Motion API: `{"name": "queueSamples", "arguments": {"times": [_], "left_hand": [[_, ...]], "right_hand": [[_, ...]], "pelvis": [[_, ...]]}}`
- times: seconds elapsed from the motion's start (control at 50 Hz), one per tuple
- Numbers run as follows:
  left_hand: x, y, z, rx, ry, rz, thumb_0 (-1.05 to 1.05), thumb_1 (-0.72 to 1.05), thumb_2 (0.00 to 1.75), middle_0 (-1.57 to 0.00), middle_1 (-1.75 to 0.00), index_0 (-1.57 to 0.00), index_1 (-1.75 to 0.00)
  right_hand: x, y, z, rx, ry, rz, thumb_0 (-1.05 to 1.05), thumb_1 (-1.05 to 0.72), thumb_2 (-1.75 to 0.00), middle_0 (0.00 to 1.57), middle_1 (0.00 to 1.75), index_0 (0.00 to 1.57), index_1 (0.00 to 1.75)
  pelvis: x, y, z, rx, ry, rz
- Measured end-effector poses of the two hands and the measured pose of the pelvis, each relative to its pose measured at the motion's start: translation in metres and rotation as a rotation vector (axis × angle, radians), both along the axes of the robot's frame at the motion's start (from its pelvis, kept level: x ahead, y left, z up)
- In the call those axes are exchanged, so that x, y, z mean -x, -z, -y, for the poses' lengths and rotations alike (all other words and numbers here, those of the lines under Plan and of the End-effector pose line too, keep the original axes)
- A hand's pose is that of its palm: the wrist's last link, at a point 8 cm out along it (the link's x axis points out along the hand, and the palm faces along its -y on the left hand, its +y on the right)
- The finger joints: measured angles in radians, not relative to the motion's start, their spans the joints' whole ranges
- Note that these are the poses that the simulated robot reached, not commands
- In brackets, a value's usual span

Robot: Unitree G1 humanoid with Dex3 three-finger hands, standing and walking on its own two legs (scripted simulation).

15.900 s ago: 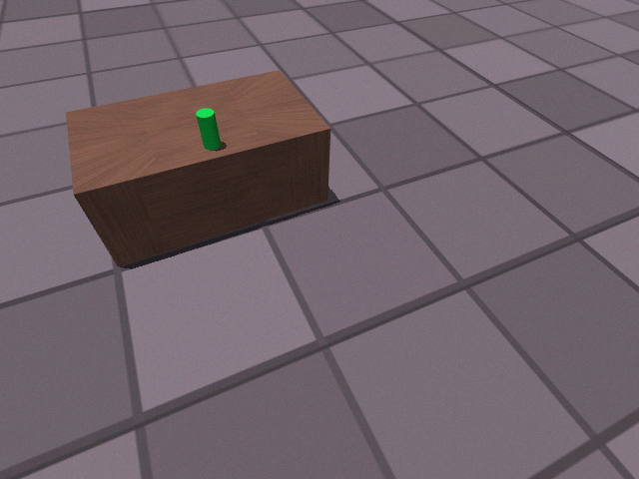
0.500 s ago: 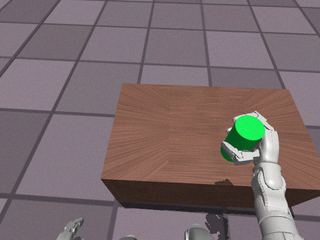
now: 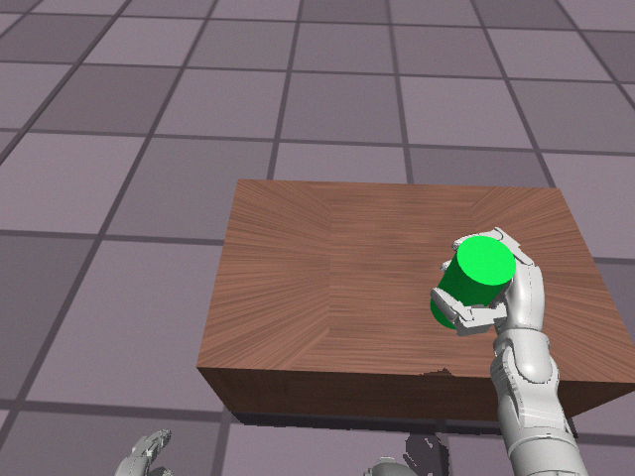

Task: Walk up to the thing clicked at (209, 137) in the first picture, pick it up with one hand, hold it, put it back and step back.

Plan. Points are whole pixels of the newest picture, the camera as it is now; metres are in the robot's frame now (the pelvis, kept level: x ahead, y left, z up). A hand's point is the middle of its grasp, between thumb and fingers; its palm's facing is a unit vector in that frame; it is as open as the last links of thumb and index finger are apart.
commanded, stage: hold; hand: right
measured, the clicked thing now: (467, 286) +0.34 -0.18 +0.05
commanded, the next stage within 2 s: none
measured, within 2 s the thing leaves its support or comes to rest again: neither
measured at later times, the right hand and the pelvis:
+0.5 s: hand (463, 284) +0.33 -0.16 +0.06, palm faces +0.15 +0.99 +0.01, open 9.1 cm; pelvis +0.00 +0.00 +0.01, yaw +0 degrees
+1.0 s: hand (464, 292) +0.32 -0.16 +0.06, palm faces +0.16 +0.99 +0.00, open 9.1 cm; pelvis -0.01 +0.01 +0.01, yaw +0 degrees
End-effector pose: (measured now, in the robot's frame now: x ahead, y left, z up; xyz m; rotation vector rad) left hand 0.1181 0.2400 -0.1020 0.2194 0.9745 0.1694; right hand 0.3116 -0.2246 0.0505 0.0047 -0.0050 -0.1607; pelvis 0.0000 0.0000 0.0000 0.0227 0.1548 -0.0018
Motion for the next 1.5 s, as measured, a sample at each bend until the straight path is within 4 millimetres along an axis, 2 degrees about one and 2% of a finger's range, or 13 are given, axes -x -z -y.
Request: {"name": "queueSamples", "arguments": {"times": [0.34,0.7,1.04,1.5], "left_hand": [[-0.004,-0.008,0.004,0.009,0.006,0.027,0.01,0.91,0.89,-0.20,-0.31,-0.21,-0.30],[-0.001,-0.009,-0.002,0.012,0.007,0.034,0.01,0.91,0.89,-0.20,-0.31,-0.21,-0.30],[-0.004,-0.009,-0.003,0.014,0.016,0.046,0.01,0.91,0.89,-0.20,-0.31,-0.21,-0.30],[-0.007,-0.008,0.000,0.016,0.015,0.042,0.01,0.91,0.90,-0.20,-0.31,-0.21,-0.30]], "right_hand": [[0.005,-0.011,-0.005,0.000,-0.010,0.007,0.01,0.33,-1.15,0.74,1.12,0.78,1.13],[0.013,-0.012,-0.014,-0.003,-0.013,0.000,0.01,0.33,-1.15,0.74,1.12,0.78,1.13],[0.019,-0.013,-0.012,0.003,-0.004,0.002,0.01,0.32,-1.15,0.74,1.12,0.78,1.13],[0.016,-0.012,-0.009,-0.001,0.001,0.004,0.01,0.32,-1.15,0.74,1.13,0.78,1.14]], "pelvis": [[0.000,-0.006,0.001,0.002,0.002,0.029],[0.003,-0.007,-0.004,0.006,0.000,0.042],[0.006,-0.008,-0.006,0.009,0.003,0.044],[0.001,-0.008,-0.005,0.008,0.000,0.038]]}}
